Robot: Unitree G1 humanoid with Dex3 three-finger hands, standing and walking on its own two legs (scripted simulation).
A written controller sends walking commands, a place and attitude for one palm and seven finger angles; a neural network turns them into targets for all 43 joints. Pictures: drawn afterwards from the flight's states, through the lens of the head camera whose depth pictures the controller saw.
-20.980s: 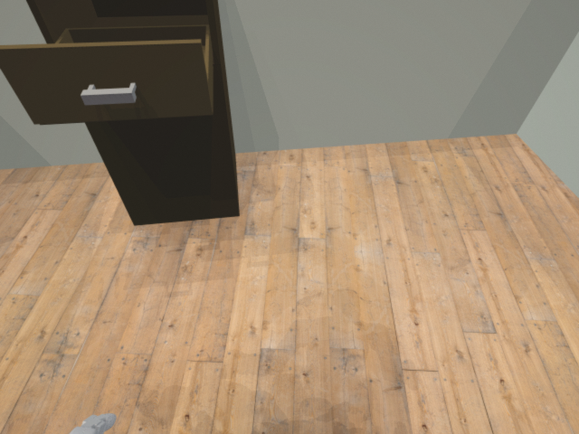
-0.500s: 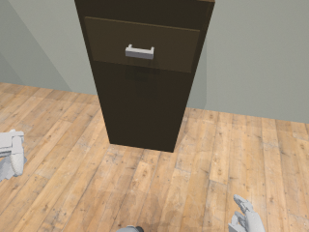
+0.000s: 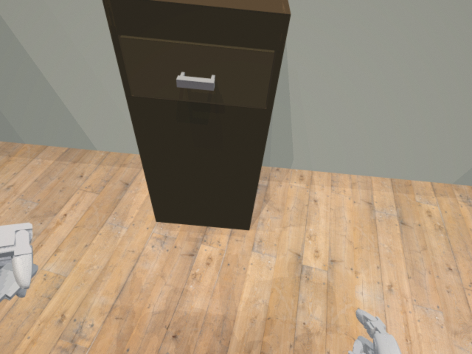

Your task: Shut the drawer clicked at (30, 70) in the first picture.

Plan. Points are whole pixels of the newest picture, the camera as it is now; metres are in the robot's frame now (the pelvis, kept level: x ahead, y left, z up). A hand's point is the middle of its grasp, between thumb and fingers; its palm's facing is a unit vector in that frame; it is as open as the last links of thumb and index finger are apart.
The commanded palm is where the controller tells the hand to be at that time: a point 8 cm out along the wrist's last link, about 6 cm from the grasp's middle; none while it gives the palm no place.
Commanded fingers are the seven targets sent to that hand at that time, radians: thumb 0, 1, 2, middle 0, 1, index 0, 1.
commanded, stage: stop stepping back and stand still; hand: left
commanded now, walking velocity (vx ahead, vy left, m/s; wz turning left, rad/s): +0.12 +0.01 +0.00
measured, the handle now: (196, 79) +0.81 +0.18 +0.05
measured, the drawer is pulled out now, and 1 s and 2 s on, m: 0.00 0.00 0.00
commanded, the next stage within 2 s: let the arm hang, fingers relaxed in 0.58 s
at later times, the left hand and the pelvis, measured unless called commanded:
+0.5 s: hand out of the picture +0.11 +0.26 +0.15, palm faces +0.42 -0.80 -0.43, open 3.2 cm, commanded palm +0.06 +0.30 +0.17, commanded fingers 0.00 0.90 0.90 -1.40 -1.60 -1.40 -1.60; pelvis -0.07 +0.01 -0.01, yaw +1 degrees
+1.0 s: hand out of the picture -0.02 +0.19 -0.17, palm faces +0.18 -0.95 -0.24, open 3.2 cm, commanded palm none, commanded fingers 0.00 0.90 0.90 -0.72 -0.86 -0.72 -0.86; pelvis -0.09 -0.01 -0.02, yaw +7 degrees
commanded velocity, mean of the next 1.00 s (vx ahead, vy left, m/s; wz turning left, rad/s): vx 0.07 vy -0.03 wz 0.00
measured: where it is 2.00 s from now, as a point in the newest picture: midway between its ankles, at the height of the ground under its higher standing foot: outside the picture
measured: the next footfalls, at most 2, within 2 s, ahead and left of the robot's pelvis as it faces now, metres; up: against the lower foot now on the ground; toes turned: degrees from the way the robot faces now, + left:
left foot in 0.06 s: -0.03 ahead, +0.15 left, +0.00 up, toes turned +7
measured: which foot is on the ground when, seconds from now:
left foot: up 0.00-0.04, down 0.06-1.00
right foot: down 0.00-1.00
